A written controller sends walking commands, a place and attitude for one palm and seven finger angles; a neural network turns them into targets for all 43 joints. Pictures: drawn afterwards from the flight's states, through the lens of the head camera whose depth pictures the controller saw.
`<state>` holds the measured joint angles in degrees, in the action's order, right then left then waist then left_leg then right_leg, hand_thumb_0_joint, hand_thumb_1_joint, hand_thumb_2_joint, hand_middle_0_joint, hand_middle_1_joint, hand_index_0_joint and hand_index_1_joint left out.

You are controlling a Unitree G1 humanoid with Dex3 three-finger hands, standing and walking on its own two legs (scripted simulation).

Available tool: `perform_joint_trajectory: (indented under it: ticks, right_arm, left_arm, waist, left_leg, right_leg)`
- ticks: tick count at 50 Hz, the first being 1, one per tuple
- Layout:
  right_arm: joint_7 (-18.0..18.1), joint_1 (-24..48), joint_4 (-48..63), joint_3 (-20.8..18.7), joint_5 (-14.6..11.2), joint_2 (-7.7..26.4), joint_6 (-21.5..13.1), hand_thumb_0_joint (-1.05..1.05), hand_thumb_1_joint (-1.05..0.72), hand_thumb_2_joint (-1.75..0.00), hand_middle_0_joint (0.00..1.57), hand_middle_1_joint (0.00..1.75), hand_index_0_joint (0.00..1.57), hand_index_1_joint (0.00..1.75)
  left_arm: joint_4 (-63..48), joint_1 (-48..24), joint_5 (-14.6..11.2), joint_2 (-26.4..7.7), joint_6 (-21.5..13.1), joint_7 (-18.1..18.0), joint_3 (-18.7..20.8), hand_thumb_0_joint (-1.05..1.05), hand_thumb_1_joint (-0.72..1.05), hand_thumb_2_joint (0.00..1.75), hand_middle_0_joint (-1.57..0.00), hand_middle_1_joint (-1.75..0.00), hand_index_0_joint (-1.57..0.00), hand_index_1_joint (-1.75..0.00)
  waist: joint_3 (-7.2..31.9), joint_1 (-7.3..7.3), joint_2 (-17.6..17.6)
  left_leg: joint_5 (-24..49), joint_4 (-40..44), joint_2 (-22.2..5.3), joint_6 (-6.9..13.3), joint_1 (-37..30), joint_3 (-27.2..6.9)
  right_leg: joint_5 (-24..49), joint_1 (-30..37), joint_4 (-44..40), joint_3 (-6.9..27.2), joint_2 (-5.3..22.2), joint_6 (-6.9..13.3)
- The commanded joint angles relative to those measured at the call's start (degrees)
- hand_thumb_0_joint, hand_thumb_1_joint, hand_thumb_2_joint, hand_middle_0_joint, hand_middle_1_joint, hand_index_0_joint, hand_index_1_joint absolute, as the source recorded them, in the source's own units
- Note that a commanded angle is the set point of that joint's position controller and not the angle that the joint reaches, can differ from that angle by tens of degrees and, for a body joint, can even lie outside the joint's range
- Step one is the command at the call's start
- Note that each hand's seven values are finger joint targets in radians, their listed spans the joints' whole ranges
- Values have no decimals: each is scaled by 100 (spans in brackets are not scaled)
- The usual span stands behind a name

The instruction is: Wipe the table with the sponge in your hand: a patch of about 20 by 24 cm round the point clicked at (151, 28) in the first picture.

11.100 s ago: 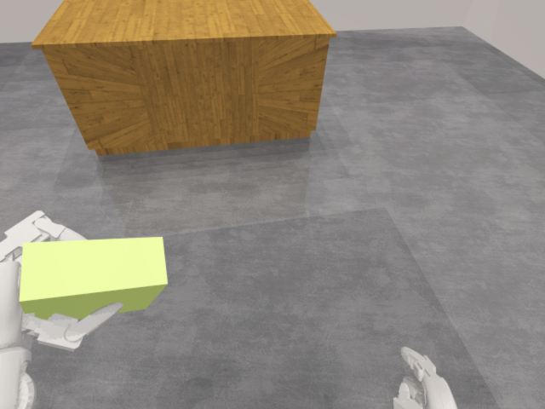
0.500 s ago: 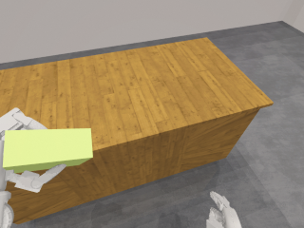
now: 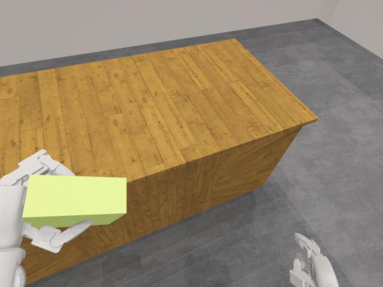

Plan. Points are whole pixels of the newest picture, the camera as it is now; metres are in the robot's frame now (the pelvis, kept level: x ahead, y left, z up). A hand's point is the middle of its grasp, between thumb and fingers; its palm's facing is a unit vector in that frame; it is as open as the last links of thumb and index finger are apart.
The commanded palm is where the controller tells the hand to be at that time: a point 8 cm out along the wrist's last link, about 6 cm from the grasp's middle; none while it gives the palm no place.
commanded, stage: come to a stop and stand still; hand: left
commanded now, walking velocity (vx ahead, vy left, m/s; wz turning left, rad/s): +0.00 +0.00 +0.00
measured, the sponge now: (90, 203) +0.23 +0.18 +0.11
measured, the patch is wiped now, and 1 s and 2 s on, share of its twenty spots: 0.00 0.00 0.00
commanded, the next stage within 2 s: look again from close up in 0.68 s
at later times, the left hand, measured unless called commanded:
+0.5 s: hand out of the picture +0.22 +0.30 +0.15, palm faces +0.39 -0.86 -0.34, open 9.6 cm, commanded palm +0.15 +0.33 +0.18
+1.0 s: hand out of the picture +0.20 +0.28 +0.17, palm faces +0.43 -0.83 -0.35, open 9.5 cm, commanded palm +0.14 +0.31 +0.18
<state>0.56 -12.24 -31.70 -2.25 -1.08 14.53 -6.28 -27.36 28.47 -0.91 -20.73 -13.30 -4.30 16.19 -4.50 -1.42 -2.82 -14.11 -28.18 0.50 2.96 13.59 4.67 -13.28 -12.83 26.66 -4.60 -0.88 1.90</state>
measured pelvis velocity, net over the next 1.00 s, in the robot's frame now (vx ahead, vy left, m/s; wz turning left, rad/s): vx -0.01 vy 0.03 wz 0.02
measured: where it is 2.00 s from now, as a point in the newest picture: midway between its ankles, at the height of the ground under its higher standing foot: outside the picture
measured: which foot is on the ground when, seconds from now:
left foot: down 0.00-1.00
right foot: down 0.00-1.00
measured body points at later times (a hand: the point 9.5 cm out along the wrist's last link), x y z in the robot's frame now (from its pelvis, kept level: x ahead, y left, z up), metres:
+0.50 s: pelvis +0.00 +0.05 +0.00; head +0.02 +0.08 +0.45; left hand +0.19 +0.34 +0.17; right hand +0.19 -0.14 -0.06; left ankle +0.01 +0.08 -0.74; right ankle +0.01 -0.10 -0.74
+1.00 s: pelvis -0.01 +0.03 +0.01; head +0.00 +0.04 +0.46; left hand +0.17 +0.32 +0.19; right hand +0.17 -0.19 -0.07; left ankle +0.01 +0.08 -0.74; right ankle +0.01 -0.10 -0.74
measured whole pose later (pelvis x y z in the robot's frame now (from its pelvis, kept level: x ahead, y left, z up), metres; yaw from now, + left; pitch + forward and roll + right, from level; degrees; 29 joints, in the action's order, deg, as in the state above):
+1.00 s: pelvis -0.01 +0.03 +0.01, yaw +1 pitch -2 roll -1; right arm 2.4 -12.5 -33.3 1.7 0.1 11.2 -5.9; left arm -25.1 22.3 -0.7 -19.6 -11.9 -7.0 18.3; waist -2.8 2.8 -0.7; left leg -10.7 -22.9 2.6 4.5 10.4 4.0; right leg -9.3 -8.7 20.3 -5.1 0.7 0.0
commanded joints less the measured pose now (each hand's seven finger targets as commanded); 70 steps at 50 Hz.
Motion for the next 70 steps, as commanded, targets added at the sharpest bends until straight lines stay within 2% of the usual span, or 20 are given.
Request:
perform_joint_trajectory:
  ticks: [1, 4, 7, 10, 13, 15, 16, 19, 20, 23, 26, 31, 34, 39, 45, 48, 53, 61, 65, 70]
  right_arm:
    - [148, 689, 942, 6, 36, 469, -307, 0, -90, -90, 20, 30, 20, 30]
    - [165, 499, 837, 27, 72, 472, -403, 0, -90, -90, 20, 30, 20, 30]
    - [151, 363, 716, 54, 79, 493, -513, 0, -90, -90, 20, 30, 20, 30]
    - [120, 383, 651, 54, 96, 526, -507, 0, -90, -90, 20, 30, 20, 30]
    - [121, 435, 653, 104, 115, 497, -419, 0, -90, -90, 20, 30, 20, 30]
    - [155, 569, 705, 143, 147, 454, -380, 0, -90, -90, 20, 30, 20, 30]
    - [165, 589, 727, 179, 161, 405, -352, 0, -90, -90, 20, 30, 20, 30]
    - [184, 654, 831, 201, 171, 358, -330, 0, -90, -90, 20, 30, 20, 30]
    - [194, 688, 858, 209, 187, 371, -348, 0, -90, -90, 20, 30, 20, 30]
    - [175, 627, 869, 205, 188, 328, -350, 0, -90, -90, 20, 30, 20, 30]
    - [139, 572, 829, 190, 186, 342, -335, 0, -90, -90, 20, 30, 20, 30]
    - [124, 474, 754, 90, 139, 441, -219, 0, -90, -90, 20, 30, 20, 30]
    - [161, 527, 752, 58, 108, 484, -146, 0, -90, -90, 20, 30, 20, 30]
    - [234, 622, 783, 65, 106, 464, -167, 0, -90, -90, 20, 30, 20, 30]
    - [263, 671, 785, 100, 130, 439, -279, 0, -90, -90, 20, 30, 20, 30]
    - [250, 597, 741, 101, 123, 410, -271, 0, -90, -90, 20, 30, 20, 30]
    - [245, 568, 706, 93, 128, 419, -230, 0, -90, -90, 20, 30, 20, 30]
    - [278, 670, 725, 121, 120, 383, -216, 0, -90, -90, 20, 30, 20, 30]
    - [268, 660, 729, 39, 128, 467, -213, 0, -90, -90, 20, 30, 20, 30]
    - [235, 548, 654, -15, 68, 483, -159, 0, -90, -90, 20, 30, 20, 30]
  left_arm:
    - [-1850, -905, -207, -1627, -505, -357, 1748, 0, 10, 130, -120, -160, -120, -160]
    - [-1551, -1131, -207, -1416, -480, -313, 1548, 0, 10, 130, -120, -160, -120, -160]
    - [-985, -1000, -194, -893, -372, -230, 1021, 0, 10, 130, -120, -160, -120, -160]
    - [-537, -1005, -111, -446, -210, -184, 538, 0, 10, 130, -120, -160, -120, -160]
    - [-557, -1419, -32, -519, -127, -206, 443, 0, 10, 130, -120, -160, -120, -160]
    - [-791, -1663, 6, -887, -118, -252, 761, 0, 10, 130, -120, -160, -120, -160]
    - [-825, -1705, -9, -805, -130, -256, 714, 0, 10, 130, -120, -160, -120, -160]
    - [-1271, -1756, -52, -1003, -175, -281, 922, 0, 10, 130, -120, -160, -120, -160]
    - [-1462, -1731, -49, -1195, -185, -292, 1073, 0, 10, 130, -120, -160, -120, -160]
    - [-1655, -1443, -108, -1031, -229, -284, 982, 0, 10, 130, -120, -160, -120, -160]
    - [-1506, -1009, -156, -934, -229, -267, 981, 0, 10, 130, -120, -160, -120, -160]
    - [-929, -536, -173, -713, -136, -228, 873, 0, 10, 130, -120, -160, -120, -160]
    - [-843, -690, -170, -764, -117, -240, 879, 0, 10, 130, -120, -160, -120, -160]
    - [-1123, -1171, -102, -839, -175, -300, 821, 0, 10, 130, -120, -160, -120, -160]
    - [-1227, -1266, -40, -944, -224, -385, 878, 0, 10, 130, -120, -160, -120, -160]
    - [-903, -1194, -43, -769, -223, -385, 798, 0, 10, 130, -120, -160, -120, -160]
    - [-576, -1025, -84, -698, -179, -344, 767, 0, 10, 130, -120, -160, -120, -160]
    - [-1021, -992, -155, -849, -124, -364, 825, 0, 10, 130, -120, -160, -120, -160]
    - [-1191, -893, -169, -1025, -124, -400, 956, 0, 10, 130, -120, -160, -120, -160]
    - [-984, -751, -193, -988, -147, -410, 957, 0, 10, 130, -120, -160, -120, -160]
  waist:
    - [1080, 302, 1303]
    - [1274, 312, 1405]
    - [1186, 271, 604]
    - [955, 263, 588]
    - [781, 263, 494]
    - [772, 300, 579]
    - [814, 302, 573]
    - [938, 349, 817]
    - [977, 359, 1114]
    - [1164, 377, 1255]
    - [1399, 355, 1032]
    - [1234, 307, 756]
    - [1045, 303, 572]
    - [852, 329, 694]
    - [752, 356, 964]
    - [672, 343, 678]
    - [717, 308, 309]
    - [999, 318, 447]
    - [1051, 285, 509]
    - [772, 230, 36]
  left_leg:
    - [818, 632, -670, 26, 124, -1026]
    - [1188, 523, -691, -5, -172, -977]
    - [1360, 570, -730, -77, -414, -1039]
    - [1070, 815, -717, -157, -380, -1021]
    - [603, 1090, -759, -267, -143, -1144]
    - [356, 1248, -733, -321, -105, -1134]
    - [307, 1288, -730, -360, -61, -1168]
    - [486, 1305, -701, -419, -105, -1134]
    - [700, 1326, -659, -495, -181, -1102]
    - [1530, 1186, -685, -617, -548, -1044]
    - [2616, 886, -671, -783, -976, -983]
    - [2732, 869, -682, -908, -919, -1004]
    - [1699, 1010, -665, -791, -467, -994]
    - [296, 1375, -641, -589, -59, -1110]
    - [-276, 1508, -606, -441, 100, -1160]
    - [-546, 1438, -582, -324, 224, -1093]
    - [-109, 1057, -429, -248, 88, -968]
    - [584, 716, -352, -158, -146, -868]
    - [142, 375, -284, -55, 12, -825]
    - [-179, -450, -135, -36, 735, -726]
  right_leg:
    - [616, 646, -215, 544, 459, 16]
    - [876, 679, -276, 512, 386, -4]
    - [1016, 552, -489, 469, 347, -69]
    - [863, 376, -563, 468, 316, -62]
    - [545, 381, -580, 463, 274, -54]
    - [438, 451, -608, 454, 247, -49]
    - [398, 553, -600, 416, 244, -37]
    - [528, 748, -545, 388, 215, -18]
    - [559, 748, -481, 345, 193, -10]
    - [634, 724, -459, 233, 127, -1]
    - [909, 711, -561, 185, 159, 29]
    - [892, 628, -626, 162, 195, 46]
    - [806, 747, -668, 281, 287, 24]
    - [428, 877, -618, 389, 269, -21]
    - [287, 958, -675, 438, 255, -24]
    - [203, 948, -828, 531, 304, -19]
    - [173, 702, -1116, 776, 477, 42]
    - [642, 796, -1035, 848, 606, 26]
    - [-17, 739, -968, 1100, 809, 160]
    - [-536, 728, -983, 1618, 1373, 529]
